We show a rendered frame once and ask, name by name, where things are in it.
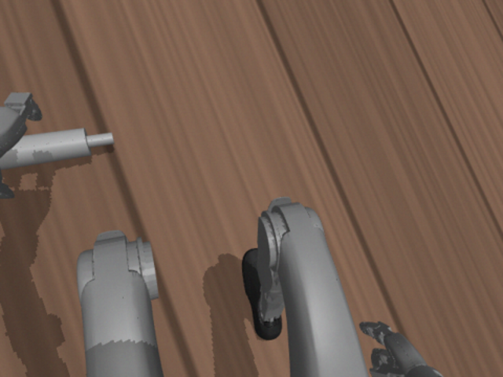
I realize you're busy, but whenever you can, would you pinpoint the right robot foot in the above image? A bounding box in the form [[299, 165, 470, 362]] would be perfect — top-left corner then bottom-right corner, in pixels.
[[242, 248, 282, 340]]

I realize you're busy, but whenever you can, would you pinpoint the left robot hand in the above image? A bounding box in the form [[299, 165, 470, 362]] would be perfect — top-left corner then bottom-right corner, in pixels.
[[0, 93, 42, 199]]

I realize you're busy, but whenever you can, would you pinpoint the bottle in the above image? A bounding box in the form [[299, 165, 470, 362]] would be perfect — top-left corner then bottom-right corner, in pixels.
[[0, 128, 115, 170]]

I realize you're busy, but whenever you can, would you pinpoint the right robot hand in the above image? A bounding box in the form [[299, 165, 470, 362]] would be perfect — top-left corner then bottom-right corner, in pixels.
[[359, 321, 428, 377]]

